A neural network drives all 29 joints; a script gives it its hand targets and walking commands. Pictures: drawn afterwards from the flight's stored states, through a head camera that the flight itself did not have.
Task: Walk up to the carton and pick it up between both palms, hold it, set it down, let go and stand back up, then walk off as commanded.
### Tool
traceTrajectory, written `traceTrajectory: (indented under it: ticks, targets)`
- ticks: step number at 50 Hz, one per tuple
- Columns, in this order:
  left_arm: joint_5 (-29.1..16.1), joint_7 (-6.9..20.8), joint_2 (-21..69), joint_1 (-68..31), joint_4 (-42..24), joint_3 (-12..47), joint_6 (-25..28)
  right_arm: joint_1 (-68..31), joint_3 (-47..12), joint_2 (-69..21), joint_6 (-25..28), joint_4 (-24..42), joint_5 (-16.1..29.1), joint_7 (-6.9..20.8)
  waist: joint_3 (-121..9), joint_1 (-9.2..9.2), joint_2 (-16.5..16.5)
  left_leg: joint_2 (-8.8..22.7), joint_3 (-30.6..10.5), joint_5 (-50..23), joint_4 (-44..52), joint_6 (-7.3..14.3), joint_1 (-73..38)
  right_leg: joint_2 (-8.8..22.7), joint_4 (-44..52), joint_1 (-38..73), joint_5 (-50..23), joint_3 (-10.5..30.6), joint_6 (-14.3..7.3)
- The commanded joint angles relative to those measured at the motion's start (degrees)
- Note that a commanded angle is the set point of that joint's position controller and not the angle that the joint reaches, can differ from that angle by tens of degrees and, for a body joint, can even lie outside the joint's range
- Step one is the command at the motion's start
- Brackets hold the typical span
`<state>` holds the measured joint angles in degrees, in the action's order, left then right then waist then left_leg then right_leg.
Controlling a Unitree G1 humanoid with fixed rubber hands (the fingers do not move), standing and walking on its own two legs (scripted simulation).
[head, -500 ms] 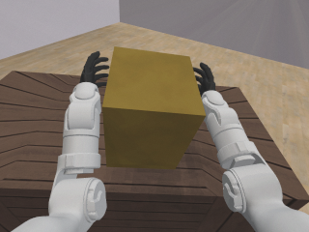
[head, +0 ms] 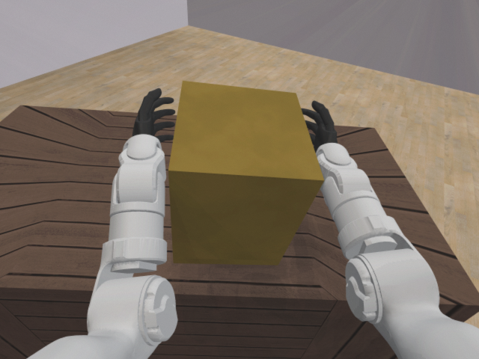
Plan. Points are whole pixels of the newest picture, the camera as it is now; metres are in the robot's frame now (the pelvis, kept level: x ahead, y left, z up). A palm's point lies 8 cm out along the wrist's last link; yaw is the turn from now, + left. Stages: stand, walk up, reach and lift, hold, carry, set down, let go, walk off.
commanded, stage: set down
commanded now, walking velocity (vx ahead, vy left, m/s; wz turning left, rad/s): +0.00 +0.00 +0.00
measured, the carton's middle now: (233, 179) +0.39 +0.02 +0.13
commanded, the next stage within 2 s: none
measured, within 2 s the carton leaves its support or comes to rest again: rests again in 1.50 s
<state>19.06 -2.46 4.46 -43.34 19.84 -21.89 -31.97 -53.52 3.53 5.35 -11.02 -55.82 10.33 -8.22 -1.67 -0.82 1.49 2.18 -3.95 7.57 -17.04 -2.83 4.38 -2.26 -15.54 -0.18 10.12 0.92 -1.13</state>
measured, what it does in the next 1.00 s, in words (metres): stands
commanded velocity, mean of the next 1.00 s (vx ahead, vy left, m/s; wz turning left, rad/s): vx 0.00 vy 0.00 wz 0.00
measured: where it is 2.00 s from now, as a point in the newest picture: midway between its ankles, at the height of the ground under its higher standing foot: outside the picture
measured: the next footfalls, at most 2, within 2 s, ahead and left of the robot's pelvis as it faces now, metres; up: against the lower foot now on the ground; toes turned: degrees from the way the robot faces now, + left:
none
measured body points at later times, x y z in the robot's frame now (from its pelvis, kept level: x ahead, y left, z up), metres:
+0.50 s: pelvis +0.00 -0.01 +0.00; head -0.03 -0.01 +0.45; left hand +0.38 +0.16 +0.18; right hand +0.43 -0.14 +0.16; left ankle +0.03 +0.15 -0.75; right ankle -0.01 -0.10 -0.75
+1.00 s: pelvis +0.01 -0.02 +0.00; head +0.00 -0.02 +0.45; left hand +0.38 +0.16 +0.14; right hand +0.45 -0.13 +0.13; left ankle +0.03 +0.15 -0.75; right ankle -0.01 -0.10 -0.75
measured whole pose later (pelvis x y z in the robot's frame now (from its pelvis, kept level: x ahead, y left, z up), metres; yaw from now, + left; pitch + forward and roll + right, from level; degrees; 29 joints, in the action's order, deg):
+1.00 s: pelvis +0.01 -0.02 +0.00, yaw -1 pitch +2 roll +0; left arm 18.9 -7.4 9.3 -35.3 20.3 -21.7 -23.8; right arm -51.3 7.1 5.5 -0.7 -63.7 1.5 -1.1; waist -3.5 4.0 0.3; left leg 4.3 -2.8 6.7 -16.2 -4.6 11.5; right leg -3.4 -16.7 -8.5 10.1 -1.6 -3.1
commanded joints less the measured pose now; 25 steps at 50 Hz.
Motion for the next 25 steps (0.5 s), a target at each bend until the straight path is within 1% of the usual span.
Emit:
traceTrajectory:
  ticks: [1, 3, 6, 8, 10, 14, 19, 22, 25]
  targets:
    - [-8.15, 4.38, 32.24, -35.52, -8.19, 27.61, 4.07, -43.07, -12.68, -30.2, 7.69, 23.38, 2.74, 6.21, -28.57, 0.27, -3.17, -2.88, 5.31, -23.95, -4.43, -0.61, -17.04, -2.87, 1.46, -1.88, -15.71, -6.9, 3.98]
    - [-9.0, 3.6, 33.04, -36.11, -10.89, 30.32, 4.64, -42.63, -13.28, -29.9, 8.47, 25.09, 2.93, 6.26, -30.77, -0.11, -4.19, -2.71, 5.0, -25.99, -5.21, -1.12, -18.42, -2.95, 1.39, -2.27, -16.69, -7.05, 3.72]
    - [-9.91, 2.66, 33.75, -36.53, -13.69, 33.77, 5.07, -41.33, -13.6, -29.07, 9.01, 26.37, 2.74, 6.45, -32.23, -0.87, -5.54, -2.49, 4.62, -26.68, -5.69, -1.59, -19.27, -2.76, 1.46, -3.19, -16.45, -7.11, 3.36]
    - [-10.13, 2.32, 33.87, -35.86, -14.21, 34.88, 4.95, -40.42, -13.53, -28.56, 8.92, 26.35, 2.5, 6.59, -31.58, -1.13, -5.8, -2.4, 4.46, -25.82, -5.54, -1.53, -18.89, -2.47, 1.64, -3.69, -15.67, -6.98, 3.31]
    - [-9.69, 2.33, 33.69, -34.1, -12.66, 34.67, 4.49, -39.59, -12.92, -27.95, 8.68, 25.27, 1.88, 6.78, -29.55, -1.23, -5.54, -2.42, 4.5, -23.56, -4.92, -1.21, -17.51, -2.08, 1.94, -4.05, -14.01, -6.7, 3.37]
    - [-8.01, 2.93, 32.66, -31.09, -8.7, 31.22, 3.55, -38.62, -11.28, -27.06, 8.02, 21.42, 0.28, 7.36, -24.44, -0.53, -4.17, -2.57, 5.19, -17.64, -3.06, -0.1, -13.79, -1.29, 2.2, -4.31, -10.56, -6.08, 3.89]
    - [-6.34, 3.18, 32.03, -29.74, -5.49, 26.35, 3.99, -38.79, -10.19, -27.85, 8.39, 17.47, -1.27, 8.31, -22.68, 1.53, -1.88, -2.71, 6.01, -14.02, -1.67, 0.89, -10.9, -0.84, 1.69, -3.98, -10.42, -5.76, 4.56]
    - [-5.9, 2.71, 31.88, -30.51, -5.47, 24.45, 5.22, -39.72, -10.41, -28.88, 9.32, 16.82, -1.71, 8.79, -24.64, 2.93, -0.83, -2.76, 6.28, -14.85, -1.79, 1.08, -10.46, -0.81, 0.86, -3.24, -13.34, -5.71, 4.86]
    - [-5.91, 1.98, 31.88, -31.62, -5.85, 23.78, 6.6, -40.58, -10.77, -29.58, 10.47, 16.99, -1.96, 9.13, -27.17, 3.85, -0.28, -2.63, 6.4, -16.64, -2.28, 1.04, -10.77, -0.93, 0.05, -2.76, -16.43, -5.81, 4.94]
